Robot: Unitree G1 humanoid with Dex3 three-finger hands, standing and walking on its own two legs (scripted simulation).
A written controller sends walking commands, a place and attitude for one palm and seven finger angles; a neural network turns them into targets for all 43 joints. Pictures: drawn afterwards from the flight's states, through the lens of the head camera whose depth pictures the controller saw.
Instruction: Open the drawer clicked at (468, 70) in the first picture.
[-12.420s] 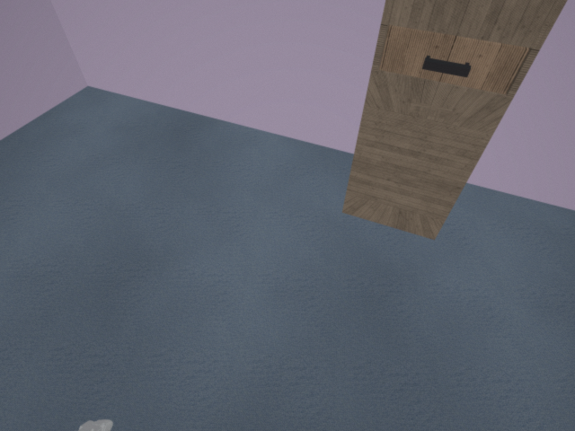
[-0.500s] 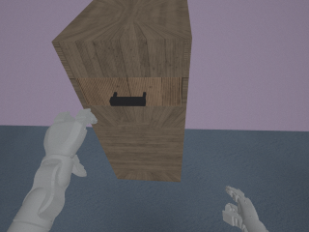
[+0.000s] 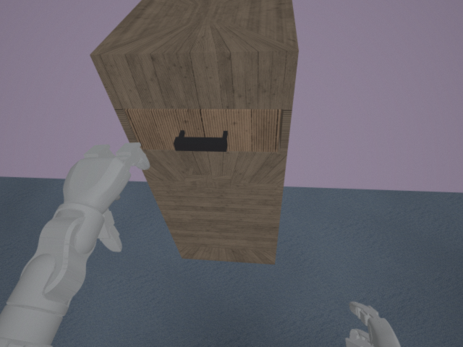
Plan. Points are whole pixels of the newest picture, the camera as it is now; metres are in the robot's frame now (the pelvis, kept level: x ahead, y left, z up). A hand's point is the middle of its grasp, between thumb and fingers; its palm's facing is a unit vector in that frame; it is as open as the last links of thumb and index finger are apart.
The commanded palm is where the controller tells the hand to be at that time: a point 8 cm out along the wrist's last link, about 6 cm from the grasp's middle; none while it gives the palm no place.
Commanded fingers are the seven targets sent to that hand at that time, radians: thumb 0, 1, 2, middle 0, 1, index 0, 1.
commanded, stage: raise the hand with hooked fingers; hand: left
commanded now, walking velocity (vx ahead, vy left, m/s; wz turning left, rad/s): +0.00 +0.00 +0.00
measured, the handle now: (202, 138) +0.58 +0.16 +0.01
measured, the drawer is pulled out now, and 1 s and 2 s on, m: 0.00 0.00 0.00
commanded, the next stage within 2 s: move the hooked fingers above the handle in 0.12 s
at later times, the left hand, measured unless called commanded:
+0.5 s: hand (139, 189) +0.33 +0.21 +0.11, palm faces +0.05 -0.08 -1.00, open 13.9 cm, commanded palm +0.32 +0.22 +0.17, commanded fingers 0.00 -0.50 0.30 -0.30 -1.20 -0.30 -1.20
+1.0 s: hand (166, 159) +0.43 +0.19 +0.09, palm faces +0.01 -0.06 -1.00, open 13.9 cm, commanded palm +0.40 +0.20 +0.15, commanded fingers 0.00 -0.50 0.30 -0.30 -1.20 -0.30 -1.20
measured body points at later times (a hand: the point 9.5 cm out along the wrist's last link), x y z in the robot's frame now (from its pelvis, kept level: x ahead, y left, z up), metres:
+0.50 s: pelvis +0.00 -0.02 +0.00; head +0.00 -0.05 +0.45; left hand +0.32 +0.21 +0.16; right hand +0.20 -0.24 -0.11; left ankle +0.05 +0.09 -0.74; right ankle -0.02 -0.12 -0.74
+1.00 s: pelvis +0.03 -0.02 -0.01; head +0.06 -0.06 +0.44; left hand +0.42 +0.19 +0.14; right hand +0.16 -0.28 -0.14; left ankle +0.05 +0.09 -0.74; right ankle -0.02 -0.12 -0.74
